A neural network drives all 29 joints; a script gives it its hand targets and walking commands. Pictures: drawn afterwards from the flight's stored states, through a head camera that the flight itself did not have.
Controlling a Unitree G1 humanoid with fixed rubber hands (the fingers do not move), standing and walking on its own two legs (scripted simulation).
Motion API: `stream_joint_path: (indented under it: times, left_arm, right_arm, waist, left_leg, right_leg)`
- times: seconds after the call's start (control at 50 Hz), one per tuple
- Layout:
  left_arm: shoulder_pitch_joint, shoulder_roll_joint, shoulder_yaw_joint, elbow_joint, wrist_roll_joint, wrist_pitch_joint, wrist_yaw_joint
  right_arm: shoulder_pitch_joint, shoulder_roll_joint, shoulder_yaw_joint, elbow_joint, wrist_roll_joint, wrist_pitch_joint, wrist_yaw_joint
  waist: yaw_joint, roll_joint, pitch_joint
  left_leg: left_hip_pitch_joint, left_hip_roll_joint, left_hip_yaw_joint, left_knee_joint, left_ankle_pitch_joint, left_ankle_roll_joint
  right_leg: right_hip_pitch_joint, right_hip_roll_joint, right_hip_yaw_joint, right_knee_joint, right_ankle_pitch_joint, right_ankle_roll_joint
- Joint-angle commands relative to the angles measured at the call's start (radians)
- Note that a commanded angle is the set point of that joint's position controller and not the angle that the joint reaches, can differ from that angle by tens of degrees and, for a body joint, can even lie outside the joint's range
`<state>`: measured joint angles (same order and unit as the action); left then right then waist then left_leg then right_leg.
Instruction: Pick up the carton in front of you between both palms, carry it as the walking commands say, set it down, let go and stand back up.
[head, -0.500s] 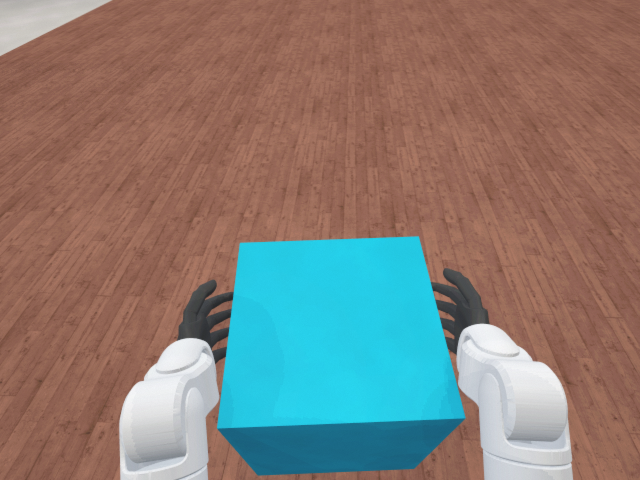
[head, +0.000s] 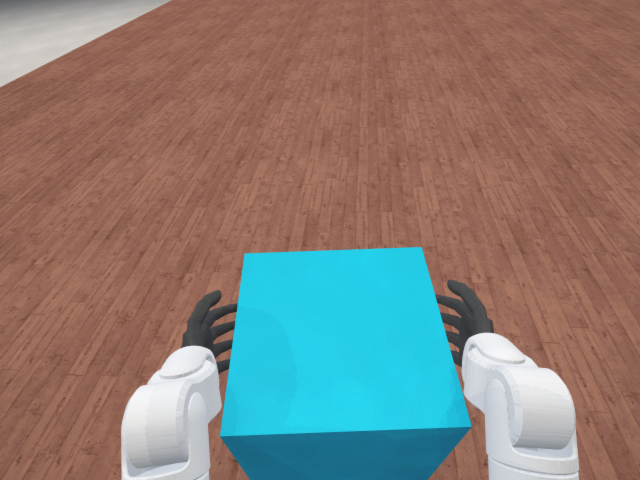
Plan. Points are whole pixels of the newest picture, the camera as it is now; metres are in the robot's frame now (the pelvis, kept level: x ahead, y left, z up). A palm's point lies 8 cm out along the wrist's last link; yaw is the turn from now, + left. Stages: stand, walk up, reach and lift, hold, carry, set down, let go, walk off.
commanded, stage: carry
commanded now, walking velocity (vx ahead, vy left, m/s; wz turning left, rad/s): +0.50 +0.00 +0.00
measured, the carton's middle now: (337, 376) +0.26 +0.00 +0.03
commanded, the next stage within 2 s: none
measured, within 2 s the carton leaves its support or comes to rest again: neither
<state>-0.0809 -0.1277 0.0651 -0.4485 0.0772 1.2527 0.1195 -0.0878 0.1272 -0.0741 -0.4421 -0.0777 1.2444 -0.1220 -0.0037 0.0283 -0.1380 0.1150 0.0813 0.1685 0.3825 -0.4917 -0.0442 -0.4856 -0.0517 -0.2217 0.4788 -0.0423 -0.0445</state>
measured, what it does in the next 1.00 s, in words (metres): walks ahead: left foot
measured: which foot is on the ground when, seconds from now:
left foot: down 0.00-0.02, up 0.04-0.50, down 0.52-1.00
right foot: down 0.00-0.56, up 0.58-1.00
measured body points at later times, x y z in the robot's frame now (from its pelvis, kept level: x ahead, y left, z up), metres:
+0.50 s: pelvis +0.33 +0.01 +0.01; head +0.30 +0.01 +0.46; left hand +0.58 +0.16 +0.11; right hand +0.58 -0.15 +0.11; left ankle +0.49 +0.12 -0.71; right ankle +0.14 -0.10 -0.72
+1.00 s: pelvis +0.65 +0.01 +0.02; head +0.64 +0.02 +0.47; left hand +0.91 +0.16 +0.12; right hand +0.91 -0.15 +0.12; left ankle +0.50 +0.11 -0.72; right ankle +0.81 -0.11 -0.70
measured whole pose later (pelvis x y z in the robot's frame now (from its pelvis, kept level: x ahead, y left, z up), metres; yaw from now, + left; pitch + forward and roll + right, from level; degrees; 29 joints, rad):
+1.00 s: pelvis +0.65 +0.01 +0.02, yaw -1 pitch +3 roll -1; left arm -0.05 -0.13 0.05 -0.53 0.08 1.24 0.12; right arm -0.05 0.13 -0.06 -0.51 -0.07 1.22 -0.11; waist 0.00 -0.01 -0.10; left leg 0.07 0.05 0.20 0.25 -0.36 -0.02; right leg -0.54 -0.07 -0.20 0.50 0.02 0.01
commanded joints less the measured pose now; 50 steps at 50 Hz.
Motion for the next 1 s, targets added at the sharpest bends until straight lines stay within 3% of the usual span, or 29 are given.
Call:
stream_joint_path:
  times: [0.0, 0.02, 0.04, 0.08, 0.12, 0.2, 0.3, 0.42, 0.46, 0.48, 0.5, 0.52, 0.54, 0.56, 0.58, 0.6, 0.62, 0.64, 0.7, 0.8, 0.84, 0.88, 0.92, 0.98]
  left_arm:
    - [-0.375, -0.802, -0.626, -0.014, -0.315, -0.016, -0.168]
    - [-0.349, -0.849, -0.635, -0.003, -0.326, -0.025, -0.175]
    - [-0.366, -0.888, -0.645, -0.027, -0.336, -0.036, -0.185]
    - [-0.389, -0.971, -0.669, -0.040, -0.346, -0.067, -0.202]
    - [-0.395, -1.003, -0.689, -0.059, -0.356, -0.093, -0.212]
    - [-0.342, -0.971, -0.704, -0.080, -0.361, -0.114, -0.228]
    - [-0.328, -0.869, -0.698, -0.140, -0.355, -0.102, -0.216]
    - [-0.323, -0.733, -0.650, -0.142, -0.328, -0.040, -0.172]
    - [-0.338, -0.710, -0.644, -0.140, -0.325, -0.020, -0.161]
    - [-0.351, -0.703, -0.644, -0.143, -0.327, -0.011, -0.158]
    - [-0.366, -0.697, -0.644, -0.147, -0.328, -0.003, -0.155]
    - [-0.386, -0.694, -0.645, -0.152, -0.333, 0.005, -0.152]
    - [-0.380, -0.709, -0.662, -0.159, -0.337, 0.011, -0.152]
    - [-0.403, -0.742, -0.672, -0.151, -0.344, 0.008, -0.157]
    - [-0.416, -0.795, -0.683, -0.141, -0.348, 0.001, -0.166]
    - [-0.427, -0.851, -0.693, -0.133, -0.350, -0.011, -0.175]
    - [-0.431, -0.898, -0.700, -0.120, -0.351, -0.023, -0.182]
    - [-0.430, -0.928, -0.709, -0.111, -0.349, -0.035, -0.185]
    - [-0.384, -0.958, -0.721, -0.096, -0.334, -0.064, -0.182]
    - [-0.382, -0.915, -0.723, -0.139, -0.326, -0.067, -0.166]
    - [-0.370, -0.880, -0.716, -0.143, -0.324, -0.054, -0.161]
    - [-0.358, -0.842, -0.705, -0.136, -0.322, -0.038, -0.158]
    - [-0.360, -0.811, -0.695, -0.129, -0.326, -0.024, -0.158]
    - [-0.353, -0.792, -0.682, -0.113, -0.335, -0.012, -0.162]
  right_arm:
    - [-0.386, 0.797, 0.665, -0.080, 0.329, 0.009, 0.175]
    - [-0.411, 0.816, 0.681, -0.077, 0.342, 0.002, 0.183]
    - [-0.411, 0.870, 0.701, -0.063, 0.348, -0.012, 0.190]
    - [-0.407, 0.957, 0.720, -0.057, 0.354, -0.045, 0.204]
    - [-0.384, 1.001, 0.737, -0.057, 0.345, -0.074, 0.206]
    - [-0.313, 0.992, 0.741, -0.064, 0.310, -0.108, 0.193]
    - [-0.307, 0.907, 0.740, -0.128, 0.313, -0.094, 0.177]
    - [-0.331, 0.761, 0.699, -0.152, 0.332, -0.025, 0.159]
    - [-0.341, 0.735, 0.678, -0.139, 0.338, -0.006, 0.156]
    - [-0.339, 0.730, 0.665, -0.126, 0.338, 0.001, 0.156]
    - [-0.327, 0.723, 0.651, -0.109, 0.334, 0.007, 0.156]
    - [-0.327, 0.710, 0.637, -0.105, 0.328, 0.011, 0.157]
    - [-0.343, 0.724, 0.636, -0.077, 0.342, 0.008, 0.162]
    - [-0.337, 0.766, 0.644, -0.084, 0.351, 0.006, 0.169]
    - [-0.350, 0.816, 0.653, -0.089, 0.356, -0.003, 0.178]
    - [-0.373, 0.867, 0.664, -0.097, 0.360, -0.014, 0.187]
    - [-0.394, 0.907, 0.675, -0.099, 0.363, -0.024, 0.194]
    - [-0.401, 0.933, 0.683, -0.100, 0.364, -0.035, 0.200]
    - [-0.371, 0.942, 0.694, -0.103, 0.369, -0.055, 0.213]
    - [-0.355, 0.877, 0.693, -0.140, 0.372, -0.057, 0.215]
    - [-0.338, 0.837, 0.681, -0.138, 0.362, -0.046, 0.208]
    - [-0.322, 0.800, 0.667, -0.126, 0.347, -0.033, 0.199]
    - [-0.310, 0.776, 0.654, -0.111, 0.332, -0.022, 0.191]
    - [-0.316, 0.766, 0.645, -0.104, 0.321, -0.010, 0.184]
  waist:
    - [0.039, -0.283, -0.330]
    - [0.030, -0.335, -0.279]
    - [0.028, -0.262, -0.275]
    - [0.024, -0.083, -0.255]
    - [0.018, -0.128, -0.248]
    - [0.017, -0.163, -0.181]
    - [0.019, -0.151, -0.071]
    - [0.016, -0.185, 0.034]
    - [0.009, -0.195, -0.005]
    - [-0.006, -0.176, -0.056]
    - [-0.024, -0.110, -0.132]
    - [-0.030, 0.056, -0.206]
    - [-0.022, 0.350, -0.286]
    - [-0.019, 0.248, -0.258]
    - [-0.017, 0.182, -0.255]
    - [-0.013, 0.063, -0.242]
    - [-0.009, 0.024, -0.236]
    - [-0.005, 0.044, -0.238]
    - [-0.006, 0.092, -0.210]
    - [-0.010, 0.099, -0.113]
    - [-0.012, 0.093, -0.078]
    - [-0.012, 0.099, -0.038]
    - [-0.012, 0.118, -0.011]
    - [0.006, 0.135, -0.060]
  left_leg:
    - [-0.563, -0.042, 0.018, 0.717, 0.422, -0.004]
    - [-0.735, -0.105, -0.079, 0.864, 0.033, 0.006]
    - [-0.769, -0.033, -0.154, 0.946, 0.042, 0.042]
    - [-0.753, 0.040, -0.174, 0.869, 0.141, 0.070]
    - [-0.703, 0.053, -0.151, 0.758, 0.224, 0.063]
    - [-0.753, 0.054, -0.090, 0.569, 0.308, 0.028]
    - [-0.806, 0.038, -0.031, 0.325, 0.428, 0.016]
    - [-0.711, 0.001, 0.023, 0.132, 0.498, 0.059]
    - [-0.568, -0.031, 0.063, 0.113, 0.457, 0.078]
    - [-0.411, -0.077, 0.113, 0.072, 0.425, 0.079]
    - [-0.194, -0.082, 0.098, 0.068, 0.355, 0.076]
    - [-0.032, 0.128, -0.231, -0.010, 0.201, 0.114]
    - [0.185, 0.358, -0.689, -0.151, 0.178, 0.265]
    - [0.150, 0.350, -0.653, -0.162, 0.357, 0.263]
    - [0.095, 0.313, -0.530, -0.134, 0.495, 0.244]
    - [0.020, 0.291, -0.426, -0.119, 0.558, 0.208]
    - [-0.037, 0.266, -0.354, -0.131, 0.550, 0.177]
    - [-0.074, 0.246, -0.293, -0.155, 0.490, 0.151]
    - [-0.100, 0.216, -0.210, -0.215, 0.391, 0.154]
    - [-0.046, 0.193, -0.135, -0.266, 0.430, 0.175]
    - [-0.031, 0.179, -0.100, -0.259, 0.496, 0.175]
    - [-0.032, 0.165, -0.046, -0.217, 0.682, 0.164]
    - [-0.038, 0.149, 0.003, -0.164, 0.888, 0.138]
    - [-0.073, 0.118, 0.071, 0.031, 0.991, 0.075]
  right_leg:
    - [0.768, -0.341, 0.604, -0.160, -0.341, -0.144]
    - [0.768, -0.377, 0.761, -0.280, -0.142, -0.178]
    - [0.740, -0.361, 0.622, -0.231, 0.010, -0.160]
    - [0.611, -0.307, 0.438, -0.207, 0.113, -0.101]
    - [0.533, -0.270, 0.330, -0.263, -0.003, -0.058]
    - [0.506, -0.248, 0.240, -0.345, -0.086, -0.083]
    - [0.551, -0.210, 0.153, -0.352, 0.042, -0.085]
    - [0.571, -0.205, 0.081, -0.320, 0.198, -0.055]
    - [0.583, -0.200, 0.041, -0.198, 0.399, -0.031]
    - [0.551, -0.170, -0.011, -0.048, 0.476, -0.007]
    - [0.451, -0.120, -0.030, 0.163, 0.398, 0.016]
    - [0.271, -0.059, -0.026, 0.432, 0.141, 0.055]
    - [-0.052, 0.083, 0.064, 0.726, -0.341, 0.085]
    - [-0.125, 0.038, 0.198, 0.854, -0.414, 0.061]
    - [-0.140, -0.007, 0.218, 0.879, -0.390, 0.034]
    - [-0.124, -0.051, 0.227, 0.828, -0.334, 0.023]
    - [-0.108, -0.078, 0.229, 0.750, -0.281, 0.020]
    - [-0.080, -0.085, 0.214, 0.698, -0.239, 0.023]
    - [-0.094, -0.077, 0.167, 0.568, -0.176, 0.041]
    - [-0.194, -0.076, 0.106, 0.312, -0.068, 0.071]
    - [-0.192, -0.066, 0.082, 0.221, -0.028, 0.071]
    - [-0.160, -0.042, 0.046, 0.142, -0.005, 0.063]
    - [-0.099, -0.004, 0.012, 0.063, 0.044, 0.055]
    - [0.160, 0.058, -0.049, -0.057, 0.144, 0.044]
